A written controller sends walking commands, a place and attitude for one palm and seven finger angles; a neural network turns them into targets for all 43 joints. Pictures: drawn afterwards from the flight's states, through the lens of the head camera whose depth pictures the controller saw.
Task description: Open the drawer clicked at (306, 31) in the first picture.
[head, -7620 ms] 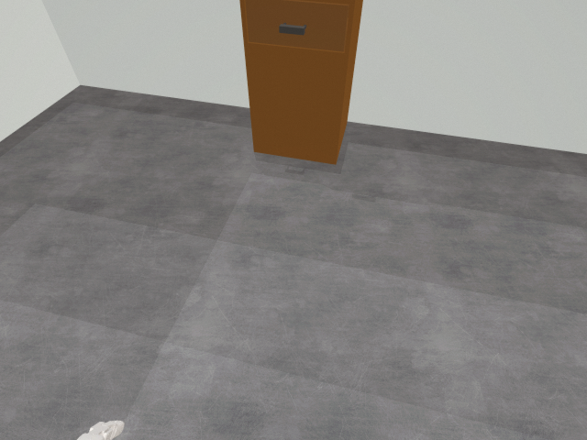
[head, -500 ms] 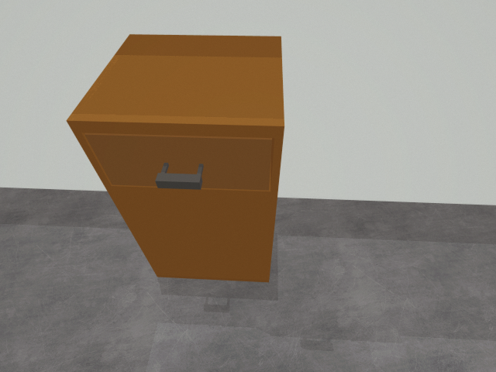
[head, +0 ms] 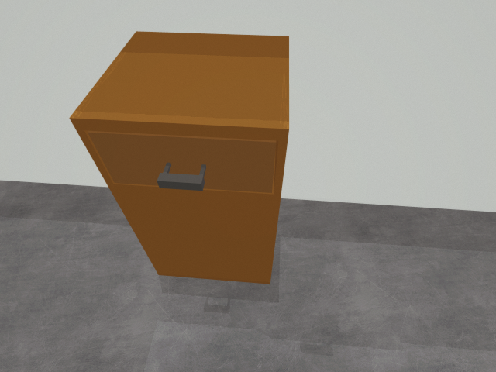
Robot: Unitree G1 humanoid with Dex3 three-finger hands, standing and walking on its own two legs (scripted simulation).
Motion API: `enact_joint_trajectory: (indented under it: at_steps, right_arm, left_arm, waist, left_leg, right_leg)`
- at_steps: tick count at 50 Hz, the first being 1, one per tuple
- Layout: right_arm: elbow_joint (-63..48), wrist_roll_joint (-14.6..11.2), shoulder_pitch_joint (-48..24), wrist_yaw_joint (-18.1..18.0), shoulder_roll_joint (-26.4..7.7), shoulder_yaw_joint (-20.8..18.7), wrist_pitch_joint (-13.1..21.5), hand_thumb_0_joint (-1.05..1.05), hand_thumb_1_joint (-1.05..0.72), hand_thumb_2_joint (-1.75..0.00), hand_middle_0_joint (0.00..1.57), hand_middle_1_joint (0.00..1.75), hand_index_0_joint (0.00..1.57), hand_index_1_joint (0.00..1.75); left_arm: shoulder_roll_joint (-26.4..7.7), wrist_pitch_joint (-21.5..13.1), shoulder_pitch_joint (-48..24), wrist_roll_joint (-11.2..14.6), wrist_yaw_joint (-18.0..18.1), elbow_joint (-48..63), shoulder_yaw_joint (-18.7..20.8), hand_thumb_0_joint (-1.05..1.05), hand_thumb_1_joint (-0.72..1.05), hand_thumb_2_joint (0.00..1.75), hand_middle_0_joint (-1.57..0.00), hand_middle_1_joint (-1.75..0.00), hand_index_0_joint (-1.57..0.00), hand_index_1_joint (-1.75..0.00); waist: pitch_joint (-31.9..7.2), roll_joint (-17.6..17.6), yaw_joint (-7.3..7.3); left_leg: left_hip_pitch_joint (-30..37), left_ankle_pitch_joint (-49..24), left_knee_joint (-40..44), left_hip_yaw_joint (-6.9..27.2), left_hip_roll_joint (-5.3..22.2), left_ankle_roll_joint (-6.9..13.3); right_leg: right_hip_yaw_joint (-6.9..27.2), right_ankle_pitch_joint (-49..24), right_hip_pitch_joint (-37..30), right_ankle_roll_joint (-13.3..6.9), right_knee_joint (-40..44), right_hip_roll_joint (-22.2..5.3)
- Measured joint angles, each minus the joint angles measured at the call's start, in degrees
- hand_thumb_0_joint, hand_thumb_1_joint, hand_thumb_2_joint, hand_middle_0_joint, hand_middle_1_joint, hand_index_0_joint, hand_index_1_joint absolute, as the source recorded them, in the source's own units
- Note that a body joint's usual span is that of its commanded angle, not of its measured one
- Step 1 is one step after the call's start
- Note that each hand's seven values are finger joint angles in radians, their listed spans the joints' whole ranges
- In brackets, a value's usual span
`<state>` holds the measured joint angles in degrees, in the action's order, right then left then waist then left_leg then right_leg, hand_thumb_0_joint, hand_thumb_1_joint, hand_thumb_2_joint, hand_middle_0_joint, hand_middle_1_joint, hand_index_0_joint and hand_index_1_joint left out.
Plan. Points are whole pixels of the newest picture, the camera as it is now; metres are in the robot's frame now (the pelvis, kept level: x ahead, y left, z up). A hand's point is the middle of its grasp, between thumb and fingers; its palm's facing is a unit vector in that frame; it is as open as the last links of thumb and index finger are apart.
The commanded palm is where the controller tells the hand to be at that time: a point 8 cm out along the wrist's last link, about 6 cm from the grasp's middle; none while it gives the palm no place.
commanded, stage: raise the hand with hooked fingers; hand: left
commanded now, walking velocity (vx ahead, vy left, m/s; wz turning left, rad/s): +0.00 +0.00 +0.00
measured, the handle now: (183, 174) +0.54 +0.21 -0.06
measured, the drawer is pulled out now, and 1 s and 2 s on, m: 0.00 0.00 0.00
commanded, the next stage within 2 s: move the hooked fingers above the handle in 1.82 s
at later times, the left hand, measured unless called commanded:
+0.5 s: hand (114, 366) +0.13 +0.22 -0.05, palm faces +0.02 -0.08 -1.00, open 9.5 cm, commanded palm +0.14 +0.23 +0.01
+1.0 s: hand (105, 285) +0.23 +0.25 +0.02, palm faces +0.11 -0.07 -0.99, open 12.4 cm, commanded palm +0.20 +0.25 +0.08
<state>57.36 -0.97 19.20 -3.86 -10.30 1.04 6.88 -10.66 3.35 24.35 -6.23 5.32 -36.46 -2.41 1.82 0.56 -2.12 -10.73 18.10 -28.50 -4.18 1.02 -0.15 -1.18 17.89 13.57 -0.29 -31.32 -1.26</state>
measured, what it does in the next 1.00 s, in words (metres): stands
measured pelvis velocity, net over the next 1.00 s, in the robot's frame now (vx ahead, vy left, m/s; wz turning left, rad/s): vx -0.03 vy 0.01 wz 0.02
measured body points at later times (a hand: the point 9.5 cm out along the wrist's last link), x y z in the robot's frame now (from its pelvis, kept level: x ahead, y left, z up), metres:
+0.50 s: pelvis -0.04 -0.03 -0.05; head +0.01 -0.04 +0.39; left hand +0.13 +0.23 +0.00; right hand +0.23 -0.22 -0.13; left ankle -0.03 +0.12 -0.73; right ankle -0.02 -0.11 -0.73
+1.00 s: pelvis -0.03 +0.01 -0.02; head +0.01 -0.01 +0.43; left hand +0.22 +0.25 +0.07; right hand +0.15 -0.24 -0.13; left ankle -0.03 +0.12 -0.73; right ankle -0.02 -0.11 -0.73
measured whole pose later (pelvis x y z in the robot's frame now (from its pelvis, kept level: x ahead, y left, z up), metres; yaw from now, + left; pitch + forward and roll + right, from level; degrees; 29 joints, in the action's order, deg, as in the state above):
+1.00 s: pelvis -0.03 +0.01 -0.02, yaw +1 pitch +7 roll +0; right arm 35.3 3.1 10.1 -1.2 -15.9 -3.1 -4.6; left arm -23.8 -3.2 10.2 -58.6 20.2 -0.3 -1.4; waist -2.6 2.7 -3.1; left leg -27.6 21.3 -42.1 -3.1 0.6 0.8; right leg -1.7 20.4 28.8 0.2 -42.6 -2.1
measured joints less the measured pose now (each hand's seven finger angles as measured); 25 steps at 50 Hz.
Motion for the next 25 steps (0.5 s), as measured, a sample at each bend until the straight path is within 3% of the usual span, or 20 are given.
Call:
enact_joint_trajectory:
  at_steps: [2, 3, 5, 8, 12, 16, 20, 25]
  right_arm:
    - [-2.8, -1.1, 0.0, -1.3, -1.3, -1.1, 4.1, 0.02, -0.93, -0.9, 0.2, 0.3, 0.2, 0.3]
    - [-4.5, -1.1, -0.8, -1.5, -2.3, -1.6, 5.2, 0.02, -0.93, -0.9, 0.2, 0.3, 0.2, 0.3]
    - [-8.2, -0.1, -3.4, -1.3, -4.3, -2.1, 5.8, 0.02, -0.92, -0.9, 0.2, 0.3, 0.2, 0.3]
    - [-14.8, 1.8, -8.3, 0.3, -5.7, -3.2, 3.8, 0.02, -0.92, -0.9, 0.19, 0.3, 0.2, 0.3]
    - [-22.4, 2.9, -13.7, 3.6, -5.5, -4.3, -2.0, 0.01, -0.92, -0.9, 0.19, 0.3, 0.19, 0.3]
    - [-27.0, 3.6, -15.9, 5.2, -5.6, -4.1, -6.4, 0.01, -0.91, -0.9, 0.19, 0.3, 0.19, 0.3]
    - [-28.7, 5.2, -16.5, 4.9, -5.1, -4.0, -9.0, 0.01, -0.91, -0.9, 0.19, 0.3, 0.19, 0.3]
    - [-27.0, 6.3, -17.4, 4.3, -3.3, -3.1, -9.5, 0.01, -0.91, -0.9, 0.19, 0.3, 0.2, 0.3]
  left_arm:
    - [-1.9, 0.5, 1.7, -2.1, 3.8, 13.4, -0.6, 0.03, 0.92, 0.89, -0.21, -0.32, -0.21, -0.31]
    - [-2.6, 0.9, 1.4, -4.4, 5.1, 18.6, -0.8, 0.03, 0.91, 0.89, -0.21, -0.32, -0.21, -0.32]
    - [-4.0, 0.6, -0.7, -11.4, 7.7, 25.9, -1.0, 0.03, 0.88, 0.88, -0.21, -0.34, -0.21, -0.34]
    - [-5.5, -0.6, -4.3, -24.3, 11.3, 31.2, -0.4, 0.02, 0.82, 0.86, -0.21, -0.37, -0.21, -0.37]
    - [-5.0, -3.1, -3.2, -39.5, 13.7, 34.1, -1.2, 0.01, 0.74, 0.82, -0.21, -0.42, -0.21, -0.42]
    - [-5.1, -6.8, 1.3, -50.0, 15.0, 34.5, -3.2, 0.0, 0.64, 0.79, -0.22, -0.47, -0.22, -0.47]
    - [-7.9, -9.1, 3.5, -56.1, 18.0, 34.2, -2.3, 0.0, 0.54, 0.75, -0.24, -0.54, -0.24, -0.54]
    - [-11.9, -12.4, -1.7, -56.3, 21.6, 36.4, 1.3, 0.0, 0.41, 0.7, -0.26, -0.61, -0.26, -0.61]
  waist:
    - [-1.4, 0.3, 0.14]
    - [-2.1, 0.9, 0.47]
    - [-3.9, 2.1, 1.41]
    - [-6.6, 2.7, 1.94]
    - [-8.4, 1.0, 0.18]
    - [-7.7, -2.1, -2.74]
    - [-6.9, -3.6, -5.26]
    - [-7.5, -1.2, -5.72]
  left_leg:
    - [-1.4, -0.2, -0.7, 0.4, -0.6, 0.0]
    - [-2.5, -0.1, -1.5, 0.7, -0.7, 0.0]
    - [-5.6, 0.3, -3.6, 1.0, -0.8, 0.1]
    - [-10.5, 1.1, -7.0, 0.3, -0.5, 0.0]
    - [-14.9, 2.0, -10.0, -1.6, 0.4, -0.6]
    - [-18.8, 2.8, -13.2, -1.4, 0.7, -1.1]
    - [-23.6, 4.1, -18.0, 0.7, 0.9, -1.4]
    - [-29.1, 7.0, -25.6, 3.4, 1.0, -1.6]
  right_leg:
    - [-0.3, 0.8, 1.6, 0.0, -1.6, -0.6]
    - [-0.6, 1.1, 2.4, 0.0, -2.3, -0.8]
    - [-0.9, 1.4, 5.2, -0.1, -4.0, -1.0]
    - [-0.1, 2.1, 10.6, -0.4, -7.8, -0.8]
    - [1.9, 2.8, 16.5, -1.0, -11.9, 0.1]
    - [1.7, 3.9, 20.6, -1.7, -15.6, 0.3]
    - [-0.2, 5.6, 24.2, -2.5, -19.6, 0.2]
    - [-2.6, 8.1, 27.9, -2.8, -25.0, -0.1]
